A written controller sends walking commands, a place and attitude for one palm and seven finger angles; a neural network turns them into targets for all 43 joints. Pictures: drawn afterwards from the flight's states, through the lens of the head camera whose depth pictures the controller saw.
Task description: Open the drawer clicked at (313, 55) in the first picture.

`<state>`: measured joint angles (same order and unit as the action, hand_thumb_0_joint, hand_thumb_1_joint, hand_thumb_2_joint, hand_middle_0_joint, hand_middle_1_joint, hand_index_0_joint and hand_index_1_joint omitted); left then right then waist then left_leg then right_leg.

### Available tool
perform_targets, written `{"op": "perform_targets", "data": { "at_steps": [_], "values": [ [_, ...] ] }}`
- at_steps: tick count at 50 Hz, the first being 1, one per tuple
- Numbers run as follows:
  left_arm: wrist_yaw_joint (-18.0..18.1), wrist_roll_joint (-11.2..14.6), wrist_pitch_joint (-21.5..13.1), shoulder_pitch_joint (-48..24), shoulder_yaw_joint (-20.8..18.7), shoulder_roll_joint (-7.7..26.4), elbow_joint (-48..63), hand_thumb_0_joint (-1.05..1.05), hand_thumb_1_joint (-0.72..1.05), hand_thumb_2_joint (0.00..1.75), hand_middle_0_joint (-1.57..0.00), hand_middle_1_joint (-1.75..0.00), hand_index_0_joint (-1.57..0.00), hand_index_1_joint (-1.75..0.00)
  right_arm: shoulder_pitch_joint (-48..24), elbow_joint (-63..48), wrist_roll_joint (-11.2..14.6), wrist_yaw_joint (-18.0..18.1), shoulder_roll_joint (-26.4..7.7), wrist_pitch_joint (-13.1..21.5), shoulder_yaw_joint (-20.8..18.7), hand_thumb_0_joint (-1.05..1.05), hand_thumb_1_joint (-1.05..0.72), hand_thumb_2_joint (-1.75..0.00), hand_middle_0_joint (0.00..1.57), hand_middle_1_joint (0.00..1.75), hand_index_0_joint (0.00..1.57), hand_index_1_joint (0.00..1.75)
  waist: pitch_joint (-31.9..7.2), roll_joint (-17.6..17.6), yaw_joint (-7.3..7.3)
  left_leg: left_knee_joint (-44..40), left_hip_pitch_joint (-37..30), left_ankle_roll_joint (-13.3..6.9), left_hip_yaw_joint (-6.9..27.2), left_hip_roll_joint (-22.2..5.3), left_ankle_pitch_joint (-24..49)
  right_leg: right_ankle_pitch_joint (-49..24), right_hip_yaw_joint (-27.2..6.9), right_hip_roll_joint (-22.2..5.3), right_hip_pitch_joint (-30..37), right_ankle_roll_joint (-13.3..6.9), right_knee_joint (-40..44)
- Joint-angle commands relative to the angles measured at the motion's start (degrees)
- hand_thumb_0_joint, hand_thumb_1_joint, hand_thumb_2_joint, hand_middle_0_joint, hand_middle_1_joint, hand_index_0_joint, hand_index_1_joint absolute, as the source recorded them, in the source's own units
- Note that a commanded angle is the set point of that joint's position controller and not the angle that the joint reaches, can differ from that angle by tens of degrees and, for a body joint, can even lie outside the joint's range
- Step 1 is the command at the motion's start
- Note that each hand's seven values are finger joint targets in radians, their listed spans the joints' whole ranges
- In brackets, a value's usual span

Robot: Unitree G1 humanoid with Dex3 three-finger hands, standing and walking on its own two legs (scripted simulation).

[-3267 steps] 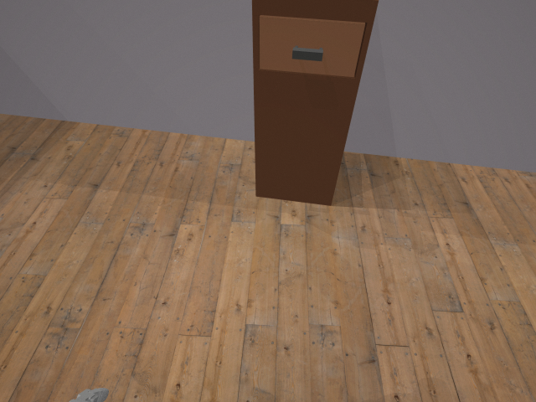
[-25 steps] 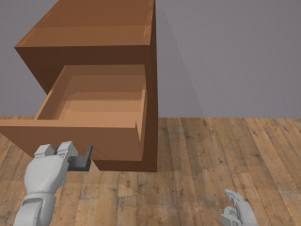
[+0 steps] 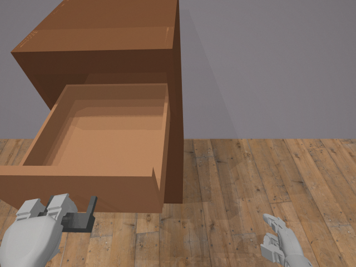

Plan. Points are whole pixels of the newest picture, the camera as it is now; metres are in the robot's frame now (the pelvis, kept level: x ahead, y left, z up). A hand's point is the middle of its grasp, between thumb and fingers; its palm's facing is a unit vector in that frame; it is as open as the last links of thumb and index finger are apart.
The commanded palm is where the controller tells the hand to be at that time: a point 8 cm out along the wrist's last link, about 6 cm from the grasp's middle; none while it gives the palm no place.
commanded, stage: open the thumb to release the handle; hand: left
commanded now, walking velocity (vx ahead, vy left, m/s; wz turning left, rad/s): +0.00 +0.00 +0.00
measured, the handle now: (69, 211) +0.21 +0.25 +0.05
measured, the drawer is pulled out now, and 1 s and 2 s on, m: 0.30 0.30 0.30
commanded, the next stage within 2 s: lift the hand off the handle in 0.58 s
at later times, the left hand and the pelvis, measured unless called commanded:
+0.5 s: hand (43, 237) +0.16 +0.29 +0.03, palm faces +0.02 -0.04 -1.00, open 10.5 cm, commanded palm +0.14 +0.28 +0.08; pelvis -0.02 +0.00 +0.00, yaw +2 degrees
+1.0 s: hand (53, 236) +0.17 +0.27 +0.03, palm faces +0.03 -0.04 -1.00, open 13.4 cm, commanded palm +0.15 +0.26 +0.09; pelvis -0.03 -0.01 +0.01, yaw +3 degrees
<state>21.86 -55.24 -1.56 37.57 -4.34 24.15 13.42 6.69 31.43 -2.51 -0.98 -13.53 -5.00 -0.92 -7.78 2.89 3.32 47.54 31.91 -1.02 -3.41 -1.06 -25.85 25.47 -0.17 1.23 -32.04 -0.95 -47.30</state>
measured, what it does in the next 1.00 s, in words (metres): stands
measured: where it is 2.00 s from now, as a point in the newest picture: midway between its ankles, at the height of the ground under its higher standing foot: outside the picture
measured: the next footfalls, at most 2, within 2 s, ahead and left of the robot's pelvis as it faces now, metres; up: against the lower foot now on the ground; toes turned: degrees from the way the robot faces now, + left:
none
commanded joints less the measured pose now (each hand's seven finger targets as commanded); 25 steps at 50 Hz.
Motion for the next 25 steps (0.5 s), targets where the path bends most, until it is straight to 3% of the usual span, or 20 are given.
{"op": "perform_targets", "data": {
  "at_steps": [1,3,4,5,6,8,11,13,17,22,23,25],
  "values": [
    [3.63,-0.02,-0.78,11.29,-7.60,9.16,12.88,0.00,0.90,0.90,-0.40,-1.35,-0.40,-1.35,-5.89,-9.54,0.20,0.17,-6.28,2.51,-1.99,0.00,-0.90,-0.90,0.20,0.30,0.20,0.30,-8.67,0.65,3.09,-3.52,-9.10,0.31,3.05,0.36,29.13,-24.74,-0.31,0.41,3.20,-1.02,4.39],
    [3.81,0.35,-0.37,12.65,-7.52,8.81,13.09,0.00,0.90,0.90,-0.40,-1.35,-0.40,-1.35,-5.88,-9.78,0.25,0.12,-6.22,2.42,-2.03,0.00,-0.90,-0.90,0.20,0.30,0.20,0.30,-8.95,0.07,2.94,-3.40,-8.87,0.44,3.22,0.09,30.21,-25.25,-0.37,0.40,3.44,-1.02,4.22],
    [4.74,-1.83,-1.10,-9.58,-16.23,19.01,10.67,0.00,0.90,0.90,-0.40,-1.35,-0.40,-1.35,-5.99,-6.44,0.06,1.59,-7.36,1.08,-1.97,0.00,-0.90,-0.90,0.20,0.30,0.20,0.30,-4.90,-1.78,-0.52,-3.12,-6.51,0.41,3.83,1.34,22.23,-22.34,-0.77,0.67,-0.17,-1.20,4.48],
    [5.05,-2.62,-1.46,-7.92,-15.52,16.35,7.89,0.00,0.83,0.87,-0.40,-1.34,-0.40,-1.34,-6.09,-7.12,-0.64,2.49,-6.30,1.10,-2.13,0.00,-0.90,-0.90,0.20,0.30,0.20,0.30,-5.74,0.61,1.96,-3.82,-6.75,0.06,3.29,1.85,18.85,-19.90,0.26,0.61,1.49,-1.43,4.52],
    [5.34,-2.82,-1.65,-5.91,-14.68,14.97,5.46,0.00,0.76,0.84,-0.39,-1.34,-0.39,-1.34,-5.87,-7.17,-0.38,2.46,-5.70,1.48,-1.87,0.00,-0.90,-0.90,0.20,0.30,0.20,0.30,-4.88,0.73,1.45,-3.80,-6.94,0.13,3.31,1.95,17.96,-17.83,0.27,0.75,-0.09,-1.70,4.66],
    [5.47,-1.55,-1.91,-3.93,-13.57,12.66,6.04,0.00,0.62,0.78,-0.38,-1.32,-0.38,-1.32,-5.31,-7.42,0.25,2.52,-5.58,1.88,-2.66,0.00,-0.90,-0.90,0.20,0.30,0.20,0.30,-8.50,3.04,1.84,-3.67,-8.90,0.21,3.27,1.54,21.39,-18.94,0.90,0.89,1.14,-1.76,4.56],
    [4.61,1.04,-1.45,-8.47,-10.35,10.48,6.54,0.00,0.41,0.69,-0.36,-1.30,-0.36,-1.30,-5.18,-6.62,0.73,2.96,-5.84,2.47,-3.01,0.00,-0.90,-0.90,0.20,0.30,0.20,0.30,-9.37,1.74,0.41,-3.95,-9.79,0.31,3.65,1.39,21.17,-18.41,1.87,0.77,1.03,-1.08,5.02],
    [3.71,1.31,-1.19,-10.74,-9.68,10.99,5.11,0.00,0.27,0.63,-0.35,-1.28,-0.35,-1.28,-5.07,-6.12,0.74,3.71,-6.09,2.87,-2.98,0.00,-0.90,-0.90,0.20,0.30,0.20,0.30,-8.69,-0.59,-0.50,-4.48,-8.83,-0.04,3.78,1.37,19.36,-18.26,1.75,0.72,1.92,-0.94,5.83],
    [2.34,-0.67,-0.56,-14.55,-9.00,12.54,1.47,0.00,-0.01,0.51,-0.33,-1.25,-0.33,-1.25,-5.54,-5.40,0.55,4.40,-5.98,2.86,-2.34,0.00,-0.90,-0.90,0.20,0.30,0.20,0.30,-6.30,-2.28,0.34,-5.98,-7.39,-0.29,3.64,1.71,15.09,-15.59,1.71,0.30,2.39,-0.95,7.10],
    [0.59,-0.70,-0.52,-16.97,-8.21,12.91,0.51,0.00,-0.36,0.36,-0.31,-1.22,-0.31,-1.22,-5.94,-5.01,0.83,4.88,-5.82,3.06,-1.99,0.00,-0.90,-0.90,0.20,0.30,0.20,0.30,-6.75,0.04,0.90,-7.28,-8.84,-0.32,3.49,1.90,14.95,-15.24,1.26,0.19,4.11,-1.18,8.45],
    [0.38,-0.66,-0.54,-16.83,-8.82,13.62,0.69,0.00,-0.43,0.33,-0.30,-1.21,-0.30,-1.21,-5.89,-5.14,0.75,4.92,-5.87,2.95,-1.98,0.00,-0.90,-0.90,0.20,0.30,0.20,0.30,-7.38,-1.50,0.88,-7.33,-8.92,-0.35,3.62,1.85,15.78,-15.78,1.20,0.26,5.05,-1.19,8.64],
    [-0.09,-0.38,-0.75,-16.12,-7.48,12.13,-0.07,0.00,-0.50,0.30,-0.30,-1.20,-0.30,-1.20,-6.03,-4.96,0.89,4.86,-5.56,3.17,-1.92,0.00,-0.90,-0.90,0.20,0.30,0.20,0.30,-6.29,-0.57,1.08,-7.79,-9.11,-0.33,3.48,1.95,14.99,-15.00,1.46,0.22,4.79,-1.10,9.07]
  ]
}}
